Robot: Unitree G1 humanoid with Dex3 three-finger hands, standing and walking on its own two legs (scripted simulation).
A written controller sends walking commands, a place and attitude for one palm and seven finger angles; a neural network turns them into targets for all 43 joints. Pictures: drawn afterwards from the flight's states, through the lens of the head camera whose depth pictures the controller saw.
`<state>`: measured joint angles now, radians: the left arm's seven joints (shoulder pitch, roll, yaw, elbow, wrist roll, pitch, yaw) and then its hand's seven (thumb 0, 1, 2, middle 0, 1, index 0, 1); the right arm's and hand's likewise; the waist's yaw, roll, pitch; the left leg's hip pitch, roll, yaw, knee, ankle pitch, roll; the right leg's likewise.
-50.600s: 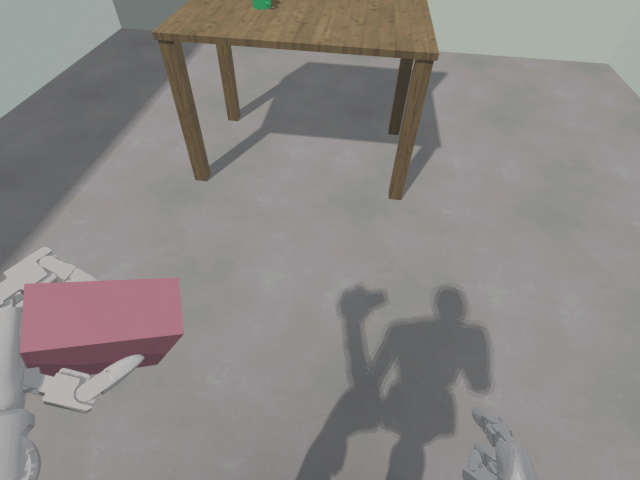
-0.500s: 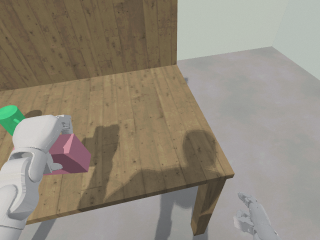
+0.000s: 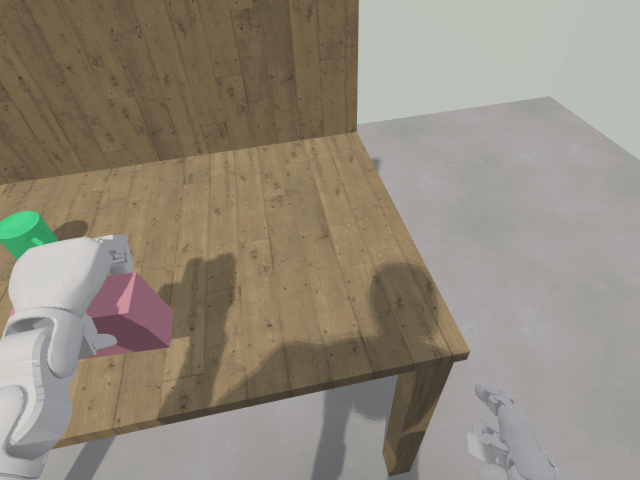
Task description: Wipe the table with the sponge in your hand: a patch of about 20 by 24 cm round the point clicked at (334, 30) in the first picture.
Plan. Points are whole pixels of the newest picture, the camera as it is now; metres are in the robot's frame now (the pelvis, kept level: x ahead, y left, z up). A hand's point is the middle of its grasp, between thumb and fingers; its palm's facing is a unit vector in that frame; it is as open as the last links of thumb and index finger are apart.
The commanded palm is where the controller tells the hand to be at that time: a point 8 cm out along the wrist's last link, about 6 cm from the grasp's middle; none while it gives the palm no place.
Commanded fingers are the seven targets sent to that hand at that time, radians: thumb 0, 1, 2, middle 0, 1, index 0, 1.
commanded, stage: bring the sponge back beside the body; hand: left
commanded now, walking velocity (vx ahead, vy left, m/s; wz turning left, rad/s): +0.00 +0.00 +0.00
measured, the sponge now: (107, 324) +0.24 +0.32 +0.07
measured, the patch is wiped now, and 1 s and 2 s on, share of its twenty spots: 1.00 1.00 1.00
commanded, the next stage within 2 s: step back with the hand held close in 1.26 s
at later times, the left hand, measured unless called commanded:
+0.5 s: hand (95, 326) +0.21 +0.30 +0.12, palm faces +0.07 -0.09 -0.99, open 9.2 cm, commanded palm +0.18 +0.29 +0.18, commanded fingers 0.00 0.10 1.30 -1.20 -1.60 -1.20 -1.60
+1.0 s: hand (116, 364) +0.18 +0.27 +0.10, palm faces +0.01 -0.14 -0.99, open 9.2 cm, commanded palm +0.15 +0.28 +0.18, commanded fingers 0.00 0.10 1.30 -1.20 -1.60 -1.20 -1.60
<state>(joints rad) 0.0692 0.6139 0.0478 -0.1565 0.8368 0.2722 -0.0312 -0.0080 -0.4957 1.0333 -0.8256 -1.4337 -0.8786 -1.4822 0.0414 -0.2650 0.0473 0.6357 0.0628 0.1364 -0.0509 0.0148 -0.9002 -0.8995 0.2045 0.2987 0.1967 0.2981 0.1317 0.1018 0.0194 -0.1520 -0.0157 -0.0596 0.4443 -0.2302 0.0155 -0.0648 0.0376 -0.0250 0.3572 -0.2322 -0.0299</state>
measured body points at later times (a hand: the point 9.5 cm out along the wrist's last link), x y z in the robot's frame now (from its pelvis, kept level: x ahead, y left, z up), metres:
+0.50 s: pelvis +0.00 -0.01 +0.00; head -0.02 -0.05 +0.45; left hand +0.20 +0.30 +0.17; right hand +0.24 -0.21 -0.08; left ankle +0.01 +0.11 -0.74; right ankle -0.02 -0.11 -0.74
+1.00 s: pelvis -0.01 -0.01 +0.00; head -0.03 -0.05 +0.44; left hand +0.18 +0.27 +0.15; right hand +0.24 -0.21 -0.07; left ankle +0.01 +0.11 -0.74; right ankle -0.02 -0.11 -0.74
